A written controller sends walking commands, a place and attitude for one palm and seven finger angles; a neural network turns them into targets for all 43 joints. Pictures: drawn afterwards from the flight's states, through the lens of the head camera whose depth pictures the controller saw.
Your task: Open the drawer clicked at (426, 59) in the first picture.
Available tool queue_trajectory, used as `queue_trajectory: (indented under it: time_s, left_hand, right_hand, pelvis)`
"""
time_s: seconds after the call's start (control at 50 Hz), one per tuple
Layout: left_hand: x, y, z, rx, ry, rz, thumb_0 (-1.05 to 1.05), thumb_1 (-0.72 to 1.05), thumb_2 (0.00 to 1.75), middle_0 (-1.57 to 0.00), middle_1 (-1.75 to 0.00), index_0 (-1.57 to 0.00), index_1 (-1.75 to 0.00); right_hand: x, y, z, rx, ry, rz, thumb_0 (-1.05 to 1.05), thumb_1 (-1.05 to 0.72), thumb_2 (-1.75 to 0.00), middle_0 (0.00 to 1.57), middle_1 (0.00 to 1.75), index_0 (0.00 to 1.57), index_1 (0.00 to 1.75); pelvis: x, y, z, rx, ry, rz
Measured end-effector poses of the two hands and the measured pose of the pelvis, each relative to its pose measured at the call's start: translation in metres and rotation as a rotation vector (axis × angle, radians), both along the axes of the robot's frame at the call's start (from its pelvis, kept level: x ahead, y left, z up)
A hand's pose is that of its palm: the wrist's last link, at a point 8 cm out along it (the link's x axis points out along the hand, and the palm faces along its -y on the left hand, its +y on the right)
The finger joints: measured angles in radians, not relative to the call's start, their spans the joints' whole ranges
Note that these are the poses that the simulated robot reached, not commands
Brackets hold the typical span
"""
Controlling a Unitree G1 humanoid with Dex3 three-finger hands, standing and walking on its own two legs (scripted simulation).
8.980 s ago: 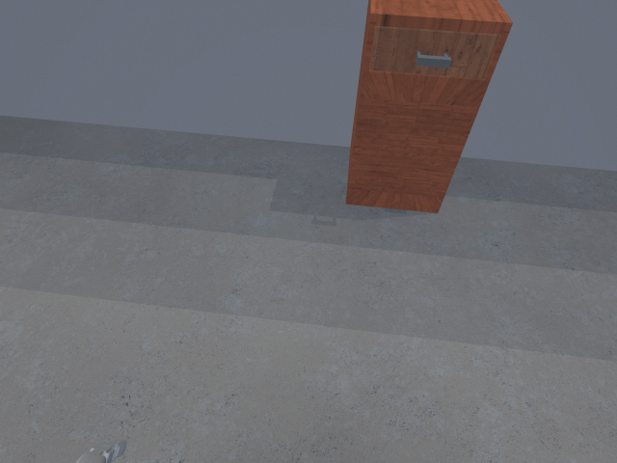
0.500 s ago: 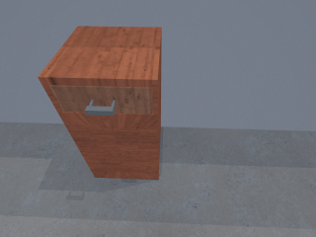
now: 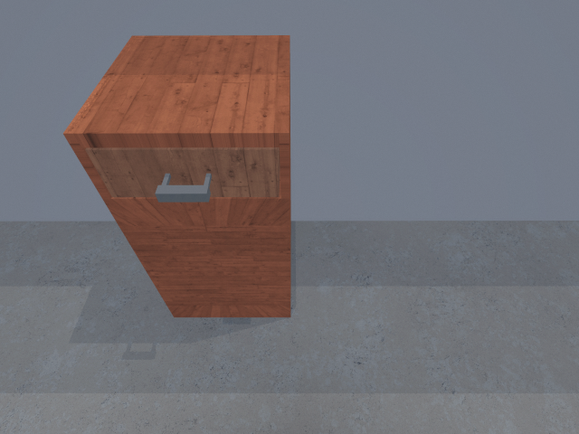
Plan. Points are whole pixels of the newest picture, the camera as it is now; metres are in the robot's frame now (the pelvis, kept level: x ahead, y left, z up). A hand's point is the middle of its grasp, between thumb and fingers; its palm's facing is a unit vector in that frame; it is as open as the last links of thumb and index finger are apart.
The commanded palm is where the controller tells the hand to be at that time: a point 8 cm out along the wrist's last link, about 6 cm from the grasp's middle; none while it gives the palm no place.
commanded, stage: look again from close up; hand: left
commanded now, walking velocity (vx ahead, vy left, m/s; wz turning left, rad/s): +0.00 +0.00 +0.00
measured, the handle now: (185, 185) +0.59 +0.24 -0.04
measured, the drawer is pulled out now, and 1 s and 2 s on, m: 0.00 0.00 0.00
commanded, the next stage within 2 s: shuffle to correct the standing spot in 0.36 s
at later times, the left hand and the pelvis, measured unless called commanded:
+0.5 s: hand out of the picture -0.02 +0.22 -0.18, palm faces +0.04 -0.99 -0.16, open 7.3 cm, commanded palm none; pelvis -0.01 +0.06 +0.00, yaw -1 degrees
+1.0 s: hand out of the picture +0.02 +0.18 -0.19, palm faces +0.10 -0.99 -0.11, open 7.3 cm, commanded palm none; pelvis +0.06 +0.04 -0.01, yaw +1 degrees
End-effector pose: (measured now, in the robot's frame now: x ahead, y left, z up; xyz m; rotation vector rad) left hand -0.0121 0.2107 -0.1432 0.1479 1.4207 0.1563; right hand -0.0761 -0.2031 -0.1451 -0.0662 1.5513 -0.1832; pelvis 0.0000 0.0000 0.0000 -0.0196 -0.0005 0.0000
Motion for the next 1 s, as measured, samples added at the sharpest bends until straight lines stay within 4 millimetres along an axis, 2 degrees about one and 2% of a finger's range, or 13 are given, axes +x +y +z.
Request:
queue_trajectory:
  time_s: [0.2, 0.28, 0.34, 0.52, 0.6, 0.68, 0.78, 0.88, 1.0]
  left_hand:
    - [0.023, 0.045, -0.001, 0.015, -0.110, -0.005, 0.01, 0.93, 0.90, -0.20, -0.29, -0.20, -0.30]
    - [0.021, 0.055, 0.000, 0.015, -0.123, -0.002, 0.01, 0.93, 0.90, -0.20, -0.29, -0.20, -0.30]
    - [0.014, 0.060, 0.000, 0.010, -0.109, 0.003, 0.00, 0.93, 0.90, -0.20, -0.29, -0.20, -0.30]
    - [-0.018, 0.054, -0.005, -0.040, -0.007, 0.014, 0.00, 0.92, 0.90, -0.19, -0.29, -0.20, -0.30]
    - [-0.027, 0.047, -0.008, -0.063, 0.038, 0.011, 0.00, 0.91, 0.90, -0.20, -0.29, -0.20, -0.30]
    - [-0.024, 0.040, -0.008, -0.073, 0.066, 0.004, 0.00, 0.91, 0.90, -0.20, -0.29, -0.20, -0.30]
    - [-0.002, 0.029, -0.008, -0.066, 0.055, 0.012, 0.00, 0.91, 0.90, -0.20, -0.29, -0.20, -0.30]
    - [0.019, 0.019, -0.014, -0.063, 0.014, 0.049, 0.00, 0.91, 0.90, -0.20, -0.29, -0.20, -0.30]
    - [0.024, 0.017, -0.018, -0.084, 0.037, 0.085, 0.00, 0.91, 0.90, -0.20, -0.29, -0.20, -0.30]
  right_hand:
    - [0.039, 0.038, -0.005, 0.008, -0.173, 0.037, 0.00, -0.91, -0.90, 0.20, 0.29, 0.20, 0.30]
    - [0.050, 0.054, -0.005, 0.022, -0.205, 0.056, 0.00, -0.91, -0.90, 0.20, 0.29, 0.20, 0.30]
    - [0.050, 0.059, -0.004, 0.021, -0.199, 0.065, 0.01, -0.92, -0.90, 0.20, 0.29, 0.20, 0.30]
    - [0.041, 0.060, 0.000, -0.009, -0.160, 0.059, 0.01, -0.91, -0.90, 0.20, 0.29, 0.20, 0.30]
    - [0.035, 0.057, 0.000, -0.021, -0.130, 0.047, 0.00, -0.91, -0.90, 0.20, 0.29, 0.20, 0.30]
    - [0.033, 0.051, -0.002, -0.026, -0.100, 0.021, 0.00, -0.91, -0.90, 0.20, 0.29, 0.20, 0.30]
    - [0.037, 0.043, -0.006, -0.015, -0.060, 0.002, 0.00, -0.91, -0.90, 0.20, 0.29, 0.20, 0.30]
    - [0.062, 0.035, -0.007, -0.007, -0.044, 0.032, 0.00, -0.91, -0.90, 0.20, 0.29, 0.20, 0.30]
    - [0.130, 0.030, 0.001, -0.048, -0.146, 0.097, 0.01, -0.92, -0.90, 0.20, 0.29, 0.20, 0.30]
  pelvis:
    - [-0.001, 0.033, -0.002, 0.015, -0.022, 0.001]
    - [-0.003, 0.043, -0.001, 0.018, -0.029, 0.000]
    - [-0.004, 0.050, 0.000, 0.020, -0.032, -0.002]
    - [-0.005, 0.061, 0.001, 0.024, -0.031, -0.009]
    - [0.001, 0.061, -0.001, 0.028, -0.030, -0.016]
    - [0.013, 0.057, -0.002, 0.031, -0.025, -0.023]
    - [0.033, 0.045, -0.006, 0.024, -0.016, -0.025]
    - [0.049, 0.034, -0.011, 0.006, 0.001, 0.005]
    - [0.065, 0.039, -0.008, -0.005, -0.008, 0.017]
